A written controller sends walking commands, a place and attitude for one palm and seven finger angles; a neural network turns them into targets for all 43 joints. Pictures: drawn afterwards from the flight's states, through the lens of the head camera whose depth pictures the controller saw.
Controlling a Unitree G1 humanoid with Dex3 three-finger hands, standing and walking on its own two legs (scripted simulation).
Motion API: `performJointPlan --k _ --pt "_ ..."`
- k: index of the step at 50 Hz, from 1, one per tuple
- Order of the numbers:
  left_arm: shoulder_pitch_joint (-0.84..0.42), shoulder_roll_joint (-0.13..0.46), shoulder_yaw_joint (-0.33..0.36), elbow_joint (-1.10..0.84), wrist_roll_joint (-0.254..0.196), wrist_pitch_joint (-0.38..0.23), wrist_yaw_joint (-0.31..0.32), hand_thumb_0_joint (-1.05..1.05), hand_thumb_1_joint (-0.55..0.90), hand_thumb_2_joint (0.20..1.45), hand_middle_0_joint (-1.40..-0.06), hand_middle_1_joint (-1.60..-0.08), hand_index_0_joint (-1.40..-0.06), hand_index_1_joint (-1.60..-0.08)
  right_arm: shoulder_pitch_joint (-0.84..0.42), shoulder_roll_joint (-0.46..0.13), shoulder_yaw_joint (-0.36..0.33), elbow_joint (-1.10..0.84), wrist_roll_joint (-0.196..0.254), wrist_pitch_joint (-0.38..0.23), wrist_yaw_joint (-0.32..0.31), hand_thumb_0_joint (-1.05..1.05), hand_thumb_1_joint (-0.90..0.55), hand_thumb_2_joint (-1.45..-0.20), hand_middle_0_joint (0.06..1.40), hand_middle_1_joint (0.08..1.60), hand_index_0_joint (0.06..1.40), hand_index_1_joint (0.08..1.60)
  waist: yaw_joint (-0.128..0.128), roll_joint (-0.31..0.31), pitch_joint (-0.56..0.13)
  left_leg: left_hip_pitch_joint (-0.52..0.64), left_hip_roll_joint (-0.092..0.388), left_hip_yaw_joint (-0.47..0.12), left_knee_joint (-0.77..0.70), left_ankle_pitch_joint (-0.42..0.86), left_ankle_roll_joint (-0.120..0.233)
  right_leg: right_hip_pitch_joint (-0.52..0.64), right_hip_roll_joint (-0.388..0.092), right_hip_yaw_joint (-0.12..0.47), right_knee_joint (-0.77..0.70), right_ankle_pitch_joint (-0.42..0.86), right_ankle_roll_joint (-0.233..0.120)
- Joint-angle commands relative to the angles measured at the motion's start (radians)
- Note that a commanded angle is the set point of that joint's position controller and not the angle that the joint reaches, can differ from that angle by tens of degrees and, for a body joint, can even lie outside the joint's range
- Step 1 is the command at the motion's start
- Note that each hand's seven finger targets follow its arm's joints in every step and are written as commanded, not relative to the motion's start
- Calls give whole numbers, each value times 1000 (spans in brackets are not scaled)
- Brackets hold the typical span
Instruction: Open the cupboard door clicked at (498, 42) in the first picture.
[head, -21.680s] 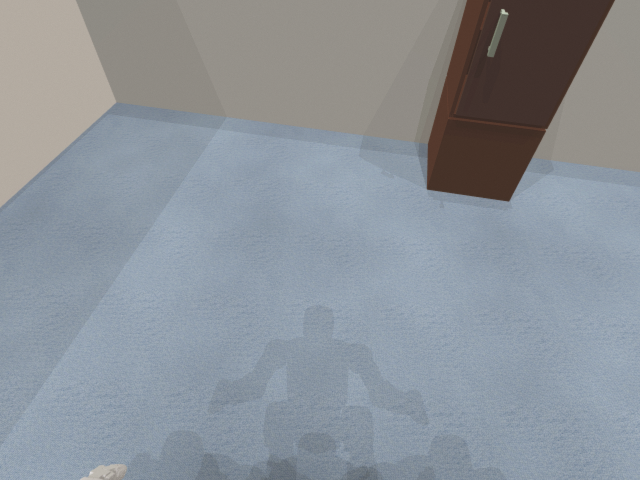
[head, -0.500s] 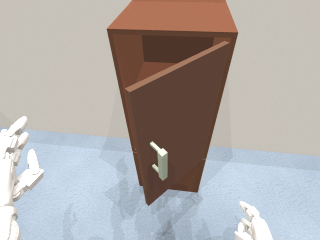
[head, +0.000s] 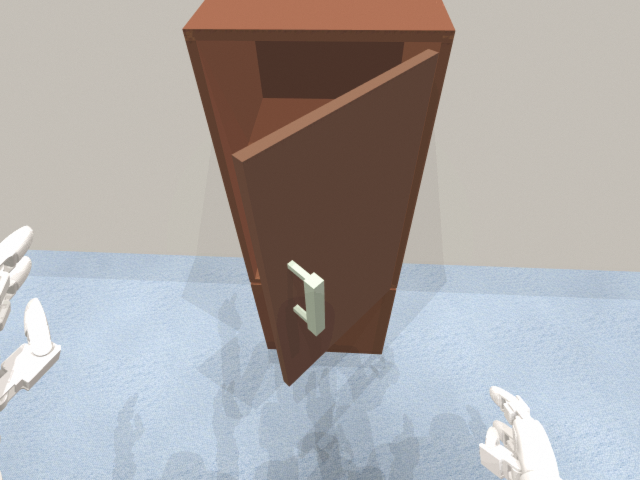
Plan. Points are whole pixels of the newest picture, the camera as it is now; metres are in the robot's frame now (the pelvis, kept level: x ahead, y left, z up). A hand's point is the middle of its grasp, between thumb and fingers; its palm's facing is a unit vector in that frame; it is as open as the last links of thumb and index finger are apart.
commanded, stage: step back with the hand held close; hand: left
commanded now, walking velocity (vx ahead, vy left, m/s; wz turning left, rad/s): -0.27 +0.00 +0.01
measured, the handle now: (306, 298) +0.38 +0.05 -0.03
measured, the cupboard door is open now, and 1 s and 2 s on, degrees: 49 49 49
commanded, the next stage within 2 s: stop stepping back and stand still in 0.84 s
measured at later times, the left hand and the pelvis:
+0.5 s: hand out of the picture +0.12 +0.27 +0.16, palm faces +0.46 -0.75 -0.46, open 7.4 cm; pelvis -0.08 +0.00 -0.02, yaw +2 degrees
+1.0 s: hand out of the picture +0.01 +0.28 +0.17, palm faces +0.54 -0.70 -0.47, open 7.4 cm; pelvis -0.16 -0.01 -0.02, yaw +8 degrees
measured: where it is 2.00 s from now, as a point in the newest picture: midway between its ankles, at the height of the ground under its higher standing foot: outside the picture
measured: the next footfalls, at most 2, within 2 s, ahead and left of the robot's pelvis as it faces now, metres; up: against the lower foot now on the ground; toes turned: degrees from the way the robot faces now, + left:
right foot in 1.18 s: -0.25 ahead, -0.14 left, +0.00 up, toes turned +2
left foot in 1.30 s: -0.09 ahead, +0.08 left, +0.00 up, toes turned +3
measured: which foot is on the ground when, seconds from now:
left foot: down 0.00-1.00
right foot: down 0.00-0.90, up 0.92-1.00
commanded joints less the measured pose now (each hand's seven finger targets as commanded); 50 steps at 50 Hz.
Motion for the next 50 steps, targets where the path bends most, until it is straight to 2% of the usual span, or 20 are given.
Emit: performJointPlan --k 1,13,18,22,25,29,32,34,35,37,39,41,42,43,44,45,46,47,48,50 --pt "-14 210 169 -211 0 -66 36 0 900 900 -200 -300 -200 -300 -101 -101 -42 -169 7 -32 -17 0 -900 -900 200 300 200 300 12 -4 -162 -38 38 -27 -55 272 4 108 -15 16 15 267 -14" --pt "-52 190 172 -238 43 -117 55 0 900 900 -200 -300 -200 -300 -65 -123 -44 -189 9 -80 -15 0 -900 -900 200 300 200 300 6 45 -59 -480 88 -101 -144 -377 71 208 17 54 142 -71 0" --pt "-86 198 173 -257 46 -134 61 0 900 900 -200 -300 -200 -300 -39 -117 -44 -175 3 -104 -12 0 -900 -900 200 300 200 300 -6 -30 -42 -423 43 -86 -27 -405 53 43 -16 121 41 -249 -21" --pt "-87 211 178 -280 34 -149 72 0 900 900 -200 -300 -200 -300 -24 -104 -38 -150 -1 -118 -15 0 -900 -900 200 300 200 300 -15 -13 -62 -299 25 -84 7 -346 29 -85 -28 109 2 -293 -29" --pt "-62 216 193 -281 29 -153 76 0 900 900 -200 -300 -200 -300 -22 -110 -41 -147 1 -122 -16 0 -900 -900 200 300 200 300 -12 8 -92 -348 57 -122 -68 -361 37 -8 10 69 77 -227 -13" --pt "-22 215 224 -268 39 -161 68 0 900 900 -200 -300 -200 -300 -53 -115 -48 -154 6 -135 -17 0 -900 -900 200 300 200 300 4 87 -142 -523 118 -153 -138 -383 79 222 63 64 275 35 0" --pt "-29 209 242 -257 64 -173 55 0 900 900 -200 -300 -200 -300 -69 -133 -59 -165 0 -149 -10 0 -900 -900 200 300 200 300 11 158 -92 -770 183 -191 -196 -620 128 364 107 78 429 1 10" --pt "-45 210 247 -271 67 -176 47 0 900 900 -200 -300 -200 -300 -62 -127 -63 -166 0 -154 -4 0 -900 -900 200 300 200 300 10 95 -69 -765 182 -163 -126 -605 129 308 105 108 441 10 -2" --pt "-46 223 254 -279 58 -176 45 0 900 900 -200 -300 -200 -300 -62 -117 -65 -168 1 -160 0 0 -900 -900 200 300 200 300 7 20 -60 -672 131 -115 -26 -544 106 186 72 186 354 3 -23" --pt "-58 229 234 -297 38 -177 46 0 900 900 -200 -300 -200 -300 -41 -90 -62 -144 -6 -160 6 0 -900 -900 200 300 200 300 -13 -148 -57 -406 9 -16 216 -412 23 -136 -79 375 74 -82 -86" --pt "-111 249 208 -314 27 -159 56 0 900 900 -200 -300 -200 -300 -18 -72 -63 -98 -11 -134 22 0 -900 -900 200 300 200 300 -20 -282 -99 -110 -48 31 453 -240 -29 -398 -205 441 -126 -269 -141" --pt "-154 268 207 -325 28 -160 64 0 900 900 -200 -300 -200 -300 -28 -69 -63 -77 -12 -117 24 0 -900 -900 200 300 200 300 -28 -268 -103 -6 -46 26 461 -225 -27 -468 -199 372 -149 -293 -130" --pt "-131 241 190 -307 22 -158 63 0 900 900 -200 -300 -200 -300 -26 -60 -55 -76 -8 -117 18 0 -900 -900 200 300 200 300 -31 -243 -85 18 -28 3 303 -219 -15 -454 -158 304 -94 -245 -99" --pt "-122 229 186 -309 17 -158 59 0 900 900 -200 -300 -200 -300 -34 -81 -54 -85 -5 -118 11 0 -900 -900 200 300 200 300 -37 -127 -56 -40 17 -65 75 -249 14 -414 -71 241 29 -239 -56" --pt "-124 214 190 -342 19 -172 60 0 900 900 -200 -300 -200 -300 -54 -116 -57 -107 -4 -124 -1 0 -900 -900 200 300 200 300 -30 143 -49 -223 176 -231 -130 -298 71 -276 43 142 279 -210 -9" --pt "-123 222 233 -351 37 -185 67 0 900 900 -200 -300 -200 -300 -84 -114 -65 -116 -14 -143 -6 0 -900 -900 200 300 200 300 -9 345 -133 -476 374 -406 -288 -437 152 -17 132 47 656 -244 21" --pt "-129 266 259 -381 38 -194 68 0 900 900 -200 -300 -200 -300 -74 -77 -74 -104 -18 -160 -6 0 -900 -900 200 300 200 300 -13 311 -171 -484 399 -417 -330 -439 168 -12 141 94 904 -316 12" --pt "-92 235 237 -353 21 -188 61 0 900 900 -200 -300 -200 -300 -74 -69 -93 -100 -6 -175 6 0 -900 -900 200 300 200 300 0 172 -184 -378 381 -329 -255 -323 159 -90 140 106 949 -343 5" --pt "-27 217 229 -313 6 -176 57 0 900 900 -200 -300 -200 -300 -67 -82 -98 -95 4 -190 20 0 -900 -900 200 300 200 300 8 102 -194 -263 351 -253 -191 -291 149 -164 120 93 917 -348 7" --pt "-11 171 188 -344 -9 -159 67 0 900 900 -200 -300 -200 -300 -56 -76 -77 -91 2 -202 28 0 -900 -900 200 300 200 300 -2 114 -160 -177 306 -193 -191 -275 126 -210 79 37 754 -355 7"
